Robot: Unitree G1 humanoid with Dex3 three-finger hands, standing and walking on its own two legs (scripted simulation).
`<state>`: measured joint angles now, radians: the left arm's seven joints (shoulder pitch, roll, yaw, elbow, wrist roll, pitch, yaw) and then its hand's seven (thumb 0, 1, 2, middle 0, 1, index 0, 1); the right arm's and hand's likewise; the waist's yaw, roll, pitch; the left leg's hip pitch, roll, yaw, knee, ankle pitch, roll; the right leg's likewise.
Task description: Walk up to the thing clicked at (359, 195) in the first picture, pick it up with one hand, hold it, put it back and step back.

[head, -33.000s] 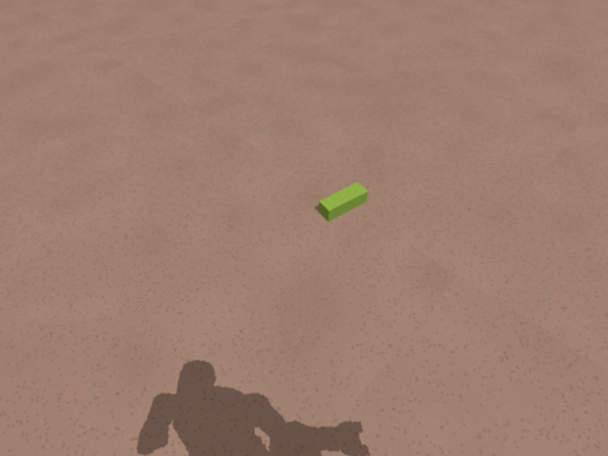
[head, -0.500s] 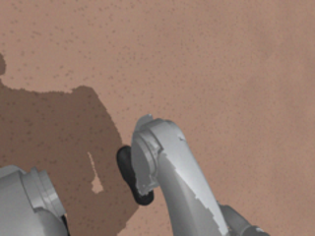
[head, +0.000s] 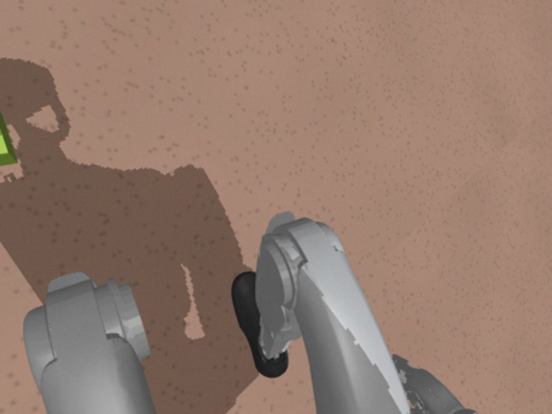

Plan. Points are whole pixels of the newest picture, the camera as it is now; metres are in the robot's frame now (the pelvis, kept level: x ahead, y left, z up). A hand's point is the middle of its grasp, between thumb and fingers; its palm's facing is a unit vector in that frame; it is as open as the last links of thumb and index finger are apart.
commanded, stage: settle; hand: left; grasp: from above
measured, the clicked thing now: out of the picture +0.48 +0.36 -0.25
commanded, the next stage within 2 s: lift in 0.42 s
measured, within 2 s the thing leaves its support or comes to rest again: neither
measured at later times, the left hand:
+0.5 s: hand out of the picture +0.45 +0.35 -0.15, palm faces -0.45 -0.11 -0.89, open 10.2 cm
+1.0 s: hand out of the picture +0.41 +0.36 -0.06, palm faces -0.46 -0.16 -0.88, open 10.2 cm
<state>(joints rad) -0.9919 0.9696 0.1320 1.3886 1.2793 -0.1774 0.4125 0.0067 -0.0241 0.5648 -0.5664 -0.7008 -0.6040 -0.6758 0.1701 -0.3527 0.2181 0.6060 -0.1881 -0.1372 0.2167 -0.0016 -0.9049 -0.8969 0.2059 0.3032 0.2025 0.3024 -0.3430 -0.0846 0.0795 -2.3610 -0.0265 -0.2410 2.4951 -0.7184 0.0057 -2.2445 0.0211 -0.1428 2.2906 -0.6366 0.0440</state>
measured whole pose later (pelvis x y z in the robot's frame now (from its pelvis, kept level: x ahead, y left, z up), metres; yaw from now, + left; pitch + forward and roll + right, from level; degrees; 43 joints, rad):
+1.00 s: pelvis +0.00 +0.00 +0.08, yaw +8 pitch +37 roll -9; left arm -0.77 0.74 0.06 0.98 1.10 -0.15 0.07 0.01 -0.02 0.51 -0.63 -0.63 -0.67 -0.60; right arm 0.20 -0.29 0.03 0.61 -0.05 0.07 0.09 0.00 -0.91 -0.90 0.21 0.30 0.20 0.30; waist -0.21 0.03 -0.12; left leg -2.17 -0.03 -0.10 2.17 -0.66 0.02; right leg -2.10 -0.02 -0.03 2.07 -0.63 0.06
